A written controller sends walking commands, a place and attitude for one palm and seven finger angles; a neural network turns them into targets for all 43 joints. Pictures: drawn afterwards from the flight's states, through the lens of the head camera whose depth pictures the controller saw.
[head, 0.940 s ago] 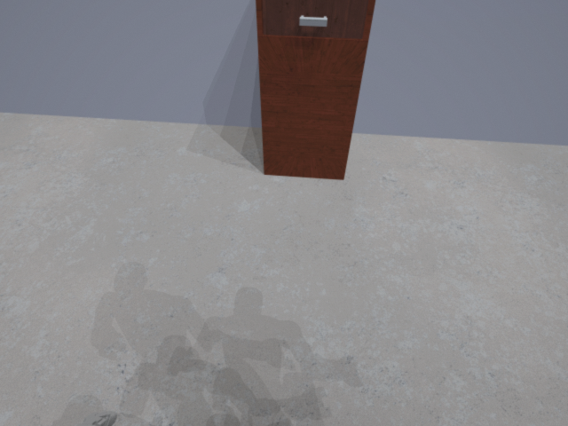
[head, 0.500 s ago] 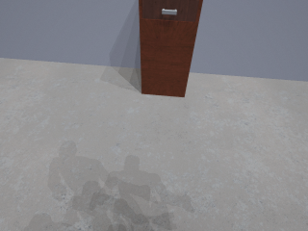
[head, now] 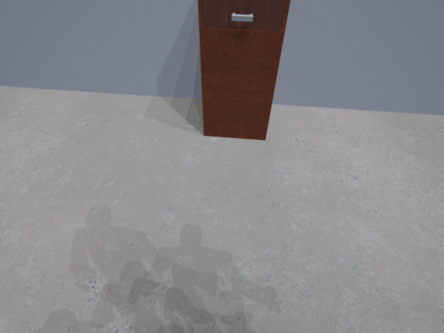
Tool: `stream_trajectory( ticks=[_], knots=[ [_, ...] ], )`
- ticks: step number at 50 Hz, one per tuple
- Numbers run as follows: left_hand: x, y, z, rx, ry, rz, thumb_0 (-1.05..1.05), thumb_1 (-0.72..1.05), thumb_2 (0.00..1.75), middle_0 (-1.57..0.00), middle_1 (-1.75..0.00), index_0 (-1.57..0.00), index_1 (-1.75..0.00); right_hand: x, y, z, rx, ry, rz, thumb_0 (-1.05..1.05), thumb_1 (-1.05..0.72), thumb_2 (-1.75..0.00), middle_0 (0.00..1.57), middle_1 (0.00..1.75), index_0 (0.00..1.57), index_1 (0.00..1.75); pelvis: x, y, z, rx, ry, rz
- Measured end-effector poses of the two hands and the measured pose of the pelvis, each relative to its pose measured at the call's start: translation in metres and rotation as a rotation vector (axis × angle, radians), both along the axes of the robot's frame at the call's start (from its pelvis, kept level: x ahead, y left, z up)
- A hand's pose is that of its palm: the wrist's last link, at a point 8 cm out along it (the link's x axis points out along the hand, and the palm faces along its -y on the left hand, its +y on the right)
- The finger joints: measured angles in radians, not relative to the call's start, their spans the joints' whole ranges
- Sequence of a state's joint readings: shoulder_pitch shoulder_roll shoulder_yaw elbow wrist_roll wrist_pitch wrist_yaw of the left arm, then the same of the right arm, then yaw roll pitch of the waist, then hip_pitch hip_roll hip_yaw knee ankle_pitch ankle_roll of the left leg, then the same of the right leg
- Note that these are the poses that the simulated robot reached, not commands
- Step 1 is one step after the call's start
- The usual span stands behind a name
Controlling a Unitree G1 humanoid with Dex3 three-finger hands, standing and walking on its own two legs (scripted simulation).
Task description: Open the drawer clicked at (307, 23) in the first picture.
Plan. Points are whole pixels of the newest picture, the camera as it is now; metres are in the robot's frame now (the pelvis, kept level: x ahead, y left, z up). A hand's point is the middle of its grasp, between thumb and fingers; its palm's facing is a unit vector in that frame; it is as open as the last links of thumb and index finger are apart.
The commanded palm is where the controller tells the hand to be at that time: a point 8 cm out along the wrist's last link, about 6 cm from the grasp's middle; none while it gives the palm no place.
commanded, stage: look at it before walking up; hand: left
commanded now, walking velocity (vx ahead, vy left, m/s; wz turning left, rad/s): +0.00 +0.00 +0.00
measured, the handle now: (242, 16) +1.46 -0.01 +0.03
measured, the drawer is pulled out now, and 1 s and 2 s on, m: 0.00 0.00 0.00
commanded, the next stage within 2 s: walk to a spot facing it in 0.50 s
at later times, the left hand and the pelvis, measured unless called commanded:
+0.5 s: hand out of the picture +0.08 +0.24 -0.16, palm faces -0.02 -0.94 -0.34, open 7.4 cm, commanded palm none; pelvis +0.01 +0.00 +0.00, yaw +0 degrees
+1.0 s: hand out of the picture +0.10 +0.17 -0.18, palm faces -0.14 -0.97 -0.20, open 7.4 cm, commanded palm none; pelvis +0.08 -0.03 -0.02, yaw -9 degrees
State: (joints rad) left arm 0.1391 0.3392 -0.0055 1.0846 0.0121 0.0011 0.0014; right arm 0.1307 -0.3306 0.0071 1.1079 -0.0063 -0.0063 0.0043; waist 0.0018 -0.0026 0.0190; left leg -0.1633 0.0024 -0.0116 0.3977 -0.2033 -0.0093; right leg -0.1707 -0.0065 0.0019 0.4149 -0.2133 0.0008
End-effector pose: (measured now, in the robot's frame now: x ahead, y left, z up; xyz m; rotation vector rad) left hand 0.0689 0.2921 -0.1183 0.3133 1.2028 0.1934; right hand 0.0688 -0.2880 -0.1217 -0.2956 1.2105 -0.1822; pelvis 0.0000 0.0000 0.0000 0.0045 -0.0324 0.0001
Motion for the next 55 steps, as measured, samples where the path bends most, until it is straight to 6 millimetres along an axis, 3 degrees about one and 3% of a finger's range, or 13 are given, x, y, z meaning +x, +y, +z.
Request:
stream_trajectory(
  ticks=[33, 38, 44, 47, 52, 55],
  knots=[
    [0.002, -0.005, -0.001, -0.001, 0.018, 0.011, 0.00, 0.90, 0.90, -0.20, -0.30, -0.21, -0.30, 0.015, -0.005, 0.002, -0.008, -0.003, 0.006, 0.00, -0.90, -0.89, 0.21, 0.30, 0.21, 0.30, 0.010, -0.005, 0.002, -0.001, 0.002, -0.005],
    [-0.006, -0.018, -0.013, -0.042, 0.068, 0.013, 0.00, 0.90, 0.90, -0.20, -0.30, -0.20, -0.30, 0.005, 0.008, -0.007, 0.026, 0.017, -0.026, 0.00, -0.90, -0.89, 0.20, 0.30, 0.20, 0.30, 0.020, -0.004, -0.003, -0.004, 0.010, -0.039],
    [-0.014, -0.040, -0.033, -0.110, 0.171, 0.004, 0.00, 0.90, 0.90, -0.20, -0.30, -0.20, -0.30, -0.021, 0.026, -0.025, 0.074, 0.072, -0.119, 0.00, -0.90, -0.89, 0.20, 0.30, 0.21, 0.30, 0.045, -0.005, -0.013, 0.008, 0.025, -0.094],
    [-0.001, -0.056, -0.035, -0.121, 0.222, -0.029, 0.00, 0.90, 0.90, -0.20, -0.30, -0.20, -0.30, -0.040, 0.029, -0.031, 0.102, 0.106, -0.200, 0.00, -0.90, -0.89, 0.20, 0.30, 0.21, 0.30, 0.061, -0.013, -0.015, 0.022, 0.026, -0.137],
    [0.058, -0.088, -0.037, -0.124, 0.155, -0.086, 0.01, 0.90, 0.90, -0.20, -0.30, -0.20, -0.30, -0.070, 0.025, -0.046, 0.146, 0.247, -0.278, 0.00, -0.90, -0.89, 0.21, 0.30, 0.21, 0.30, 0.089, -0.036, -0.024, 0.012, 0.023, -0.161],
    [0.083, -0.102, -0.038, -0.120, 0.084, -0.067, 0.00, 0.90, 0.90, -0.20, -0.30, -0.20, -0.30, -0.061, 0.016, -0.047, 0.159, 0.311, -0.280, 0.01, -0.90, -0.89, 0.20, 0.30, 0.20, 0.30, 0.105, -0.048, -0.025, 0.001, 0.012, -0.157]
  ],
)
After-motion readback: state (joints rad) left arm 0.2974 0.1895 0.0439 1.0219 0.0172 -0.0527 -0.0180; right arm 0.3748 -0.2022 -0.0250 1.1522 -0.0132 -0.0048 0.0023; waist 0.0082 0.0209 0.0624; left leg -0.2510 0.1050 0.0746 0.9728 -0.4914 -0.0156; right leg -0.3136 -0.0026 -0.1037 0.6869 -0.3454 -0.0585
